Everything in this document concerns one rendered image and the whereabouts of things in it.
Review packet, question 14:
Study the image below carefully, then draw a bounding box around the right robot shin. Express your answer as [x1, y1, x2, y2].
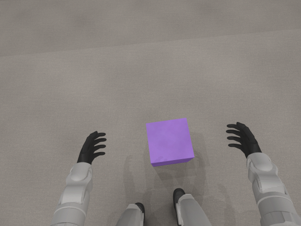
[178, 194, 194, 202]

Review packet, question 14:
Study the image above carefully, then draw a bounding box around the carton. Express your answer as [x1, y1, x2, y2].
[146, 118, 194, 167]

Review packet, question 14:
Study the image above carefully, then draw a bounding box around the left robot forearm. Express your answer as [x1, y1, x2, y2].
[50, 162, 93, 226]

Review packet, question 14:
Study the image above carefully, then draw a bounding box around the robot right hand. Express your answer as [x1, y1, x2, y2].
[226, 122, 261, 158]

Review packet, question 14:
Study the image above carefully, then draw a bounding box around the robot left hand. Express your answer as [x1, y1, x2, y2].
[77, 131, 107, 164]

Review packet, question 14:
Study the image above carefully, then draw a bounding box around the robot left foot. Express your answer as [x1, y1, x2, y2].
[135, 202, 145, 223]

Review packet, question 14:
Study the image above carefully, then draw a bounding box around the right robot forearm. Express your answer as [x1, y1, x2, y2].
[246, 153, 301, 226]

